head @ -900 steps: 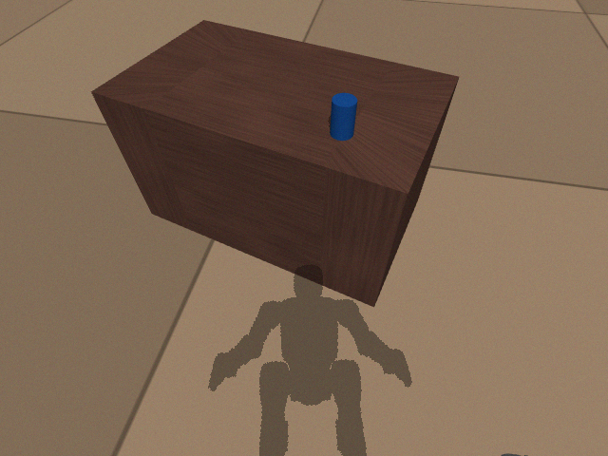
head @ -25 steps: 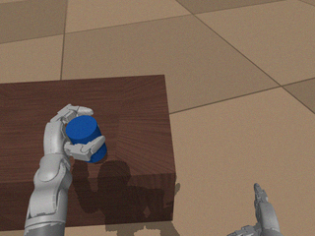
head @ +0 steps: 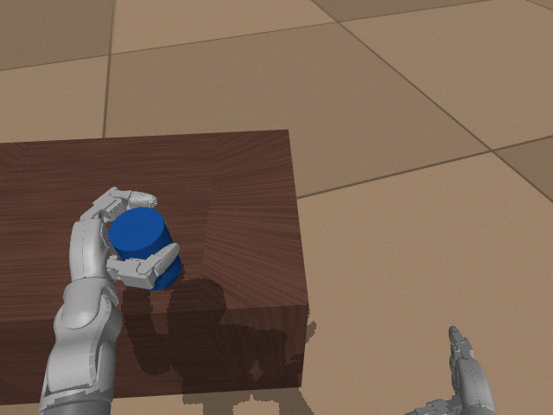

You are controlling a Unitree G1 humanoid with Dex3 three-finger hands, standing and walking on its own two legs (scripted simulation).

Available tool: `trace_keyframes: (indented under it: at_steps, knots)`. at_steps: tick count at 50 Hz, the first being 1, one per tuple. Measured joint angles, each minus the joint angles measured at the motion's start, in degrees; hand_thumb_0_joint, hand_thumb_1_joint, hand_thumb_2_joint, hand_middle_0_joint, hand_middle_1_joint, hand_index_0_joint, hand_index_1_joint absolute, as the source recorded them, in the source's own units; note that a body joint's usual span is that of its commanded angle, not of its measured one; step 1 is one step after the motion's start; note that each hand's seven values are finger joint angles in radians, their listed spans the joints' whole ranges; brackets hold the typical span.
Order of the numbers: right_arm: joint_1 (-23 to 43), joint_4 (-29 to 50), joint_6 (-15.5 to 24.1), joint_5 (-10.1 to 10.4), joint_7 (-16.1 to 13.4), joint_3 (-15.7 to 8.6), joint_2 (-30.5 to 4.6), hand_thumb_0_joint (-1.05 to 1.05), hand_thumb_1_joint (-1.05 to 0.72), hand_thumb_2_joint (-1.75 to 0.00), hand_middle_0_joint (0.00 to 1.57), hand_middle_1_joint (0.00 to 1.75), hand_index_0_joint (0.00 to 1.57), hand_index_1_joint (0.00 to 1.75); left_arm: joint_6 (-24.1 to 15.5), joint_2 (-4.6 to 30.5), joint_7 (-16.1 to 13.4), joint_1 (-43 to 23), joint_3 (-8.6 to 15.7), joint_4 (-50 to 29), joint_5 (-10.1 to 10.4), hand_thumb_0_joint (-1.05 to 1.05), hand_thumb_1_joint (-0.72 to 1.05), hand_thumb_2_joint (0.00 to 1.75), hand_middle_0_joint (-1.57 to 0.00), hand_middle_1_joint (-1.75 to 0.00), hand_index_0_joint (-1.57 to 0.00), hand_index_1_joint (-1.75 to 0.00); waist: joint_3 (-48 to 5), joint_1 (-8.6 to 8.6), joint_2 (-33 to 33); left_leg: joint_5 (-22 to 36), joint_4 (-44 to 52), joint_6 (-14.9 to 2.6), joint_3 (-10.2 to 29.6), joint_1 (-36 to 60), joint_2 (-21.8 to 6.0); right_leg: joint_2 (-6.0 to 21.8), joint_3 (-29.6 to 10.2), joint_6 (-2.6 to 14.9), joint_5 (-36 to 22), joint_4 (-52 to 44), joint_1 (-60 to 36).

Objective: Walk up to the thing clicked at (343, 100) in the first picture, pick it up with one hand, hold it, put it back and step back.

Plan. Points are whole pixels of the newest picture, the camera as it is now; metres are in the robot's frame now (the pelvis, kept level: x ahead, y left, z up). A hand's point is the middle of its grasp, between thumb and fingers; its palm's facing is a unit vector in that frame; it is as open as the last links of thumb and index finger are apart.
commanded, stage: crouch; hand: left
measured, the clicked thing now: (148, 250) +0.32 +0.18 +0.09
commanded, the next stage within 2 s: lower in 1.48 s
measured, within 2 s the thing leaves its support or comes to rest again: neither
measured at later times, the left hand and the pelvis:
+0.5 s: hand (160, 238) +0.37 +0.19 +0.06, palm faces +0.17 -0.99 +0.00, open 9.6 cm; pelvis -0.01 +0.00 +0.00, yaw +0 degrees
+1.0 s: hand (176, 228) +0.43 +0.18 +0.00, palm faces +0.13 -0.99 +0.00, open 9.5 cm; pelvis -0.01 +0.01 -0.04, yaw -1 degrees
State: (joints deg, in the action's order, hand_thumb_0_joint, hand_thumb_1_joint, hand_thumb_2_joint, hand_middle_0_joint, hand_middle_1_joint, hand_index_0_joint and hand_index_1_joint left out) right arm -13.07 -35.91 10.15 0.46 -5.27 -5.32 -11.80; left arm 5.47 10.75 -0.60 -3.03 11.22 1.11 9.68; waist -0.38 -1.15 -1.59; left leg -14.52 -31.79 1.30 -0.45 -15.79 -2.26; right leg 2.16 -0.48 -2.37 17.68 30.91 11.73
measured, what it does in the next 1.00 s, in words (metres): stands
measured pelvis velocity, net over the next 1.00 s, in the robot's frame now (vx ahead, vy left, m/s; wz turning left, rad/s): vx -0.01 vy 0.01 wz -0.02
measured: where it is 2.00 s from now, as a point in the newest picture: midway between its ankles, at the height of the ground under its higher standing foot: outside the picture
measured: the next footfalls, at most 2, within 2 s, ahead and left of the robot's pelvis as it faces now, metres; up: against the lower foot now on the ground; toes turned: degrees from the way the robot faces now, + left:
none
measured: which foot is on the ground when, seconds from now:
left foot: down 0.00-1.00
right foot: down 0.00-1.00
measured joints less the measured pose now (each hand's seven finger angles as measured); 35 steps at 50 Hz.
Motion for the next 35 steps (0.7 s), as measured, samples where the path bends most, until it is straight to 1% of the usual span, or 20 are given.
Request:
trace_keyframes:
  at_steps: [3, 7, 11, 13, 16, 19, 22, 25, 29, 32, 35]
  knots:
    - [1.13, -1.46, 0.13, -0.11, -0.11, 0.27, 0.10, -0.01, 0.51, -0.06, 0.05, 0.05, 0.05, 0.05, 0.39, 0.37, 0.26, -1.44, 0.11, 0.68, 0.13, 0.00, -0.39, 1.17, -0.69, -1.13, -0.73, -1.14, -0.16, 0.14, -0.32, -0.06, -0.16, -0.07, 0.35, 0.03, 0.13, 0.10, 0.37, -0.04, 0.00, -0.20, -0.37]
    - [2.40, -3.22, 0.66, -0.13, 0.03, 0.47, 0.35, -0.01, 0.51, -0.06, 0.05, 0.05, 0.05, 0.05, 1.74, 0.80, 0.94, -2.95, -0.82, 1.23, 0.14, 0.00, -0.39, 1.18, -0.69, -1.13, -0.73, -1.14, -0.40, 0.15, -1.15, 0.09, 0.15, -0.29, 0.39, 0.16, 0.45, 0.42, 0.44, -0.23, -0.14, -0.59, -0.60]
    - [1.98, -2.96, 0.54, 0.12, 0.48, 0.97, 0.49, -0.01, 0.52, -0.06, 0.05, 0.05, 0.05, 0.05, 2.47, 0.36, 2.17, -4.31, -1.46, 3.56, 0.74, 0.00, -0.39, 1.18, -0.69, -1.12, -0.73, -1.14, -0.35, 0.02, -1.53, 0.30, 0.65, -0.50, 0.19, 0.47, 0.78, 0.76, 0.29, -0.43, -0.19, -0.78, -0.73]
    - [1.54, -2.49, 0.28, 0.20, 0.82, 1.39, 0.76, -0.01, 0.53, -0.06, 0.05, 0.05, 0.05, 0.05, 2.58, 0.08, 2.54, -5.10, -1.37, 5.40, 0.86, 0.00, -0.39, 1.18, -0.70, -1.12, -0.74, -1.13, -0.19, -0.15, -1.20, 0.43, 0.88, -0.52, 0.06, 0.44, 0.82, 0.81, 0.15, -0.45, -0.20, -0.71, -0.52]
    - [0.92, -1.81, -0.15, 0.23, 1.38, 1.87, 1.22, -0.01, 0.54, -0.05, 0.05, 0.05, 0.05, 0.05, 1.72, -0.24, 2.45, -6.59, -0.65, 9.15, 0.93, 0.00, -0.39, 1.18, -0.70, -1.12, -0.74, -1.13, 0.29, -0.49, -0.27, 0.61, 0.99, -0.42, -0.11, 0.02, 0.70, 0.70, -0.04, -0.36, -0.26, -0.46, 0.16]
    - [0.91, -1.22, -0.69, 0.11, 1.71, 1.78, 1.34, -0.01, 0.55, -0.05, 0.05, 0.05, 0.05, 0.05, -0.63, -0.06, 1.84, -8.80, 0.57, 13.94, 0.50, 0.00, -0.39, 1.18, -0.70, -1.12, -0.74, -1.13, 1.02, -0.87, 0.79, 0.65, 0.48, -0.29, -0.22, -1.16, 0.47, 0.46, -0.21, -0.23, -0.28, 0.23, 1.51]
    - [1.58, -1.02, -0.89, -0.06, 1.83, 1.48, 0.78, -0.01, 0.55, -0.05, 0.06, 0.05, 0.05, 0.05, -4.39, 1.09, 1.25, -11.40, 2.02, 19.90, -0.37, 0.00, -0.38, 1.18, -0.69, -1.12, -0.73, -1.13, 1.41, -1.52, 1.57, 0.39, -0.82, -0.16, -0.27, -3.32, 0.16, 0.16, -0.36, -0.09, -0.12, 1.48, 3.72]
    - [2.01, 0.35, -1.05, -0.30, 1.64, 1.44, -0.03, -0.01, 0.55, -0.05, 0.05, 0.05, 0.05, 0.05, -8.59, 2.46, 1.22, -13.86, 2.77, 25.67, -0.76, 0.00, -0.38, 1.18, -0.69, -1.12, -0.73, -1.13, 1.53, -2.22, 2.02, -0.18, -2.79, -0.12, -0.16, -6.03, -0.05, -0.06, -0.36, -0.07, 0.33, 3.21, 6.32]
    - [2.27, 2.48, -0.79, -0.87, 1.47, 1.67, -0.89, -0.01, 0.55, -0.05, 0.05, 0.05, 0.05, 0.05, -13.15, 4.06, 2.46, -16.51, 2.37, 31.53, -1.17, 0.00, -0.38, 1.18, -0.69, -1.11, -0.73, -1.13, 0.82, -2.96, 2.37, -1.21, -5.65, -0.14, 0.00, -9.82, -0.25, -0.26, -0.36, -0.11, 1.18, 5.73, 9.92]
    - [2.00, 4.45, -0.62, -1.25, 1.69, 1.78, -1.18, -0.01, 0.54, -0.05, 0.05, 0.05, 0.05, 0.05, -15.79, 4.55, 3.16, -18.80, 1.92, 35.49, -1.00, 0.00, -0.38, 1.18, -0.70, -1.11, -0.74, -1.13, 0.02, -3.45, 2.48, -1.99, -7.63, -0.20, 0.16, -12.28, -0.38, -0.40, -0.30, -0.18, 1.79, 7.32, 12.16]
    - [1.28, 6.99, -0.96, -1.42, 2.11, 1.81, -1.23, -0.01, 0.54, -0.05, 0.05, 0.05, 0.05, 0.05, -17.89, 4.88, 3.22, -21.10, 2.09, 39.07, -1.09, 0.00, -0.38, 1.18, -0.70, -1.11, -0.74, -1.12, -0.84, -4.10, 2.53, -2.76, -9.43, -0.29, 0.19, -14.44, -0.49, -0.50, -0.35, -0.27, 2.40, 8.83, 14.19]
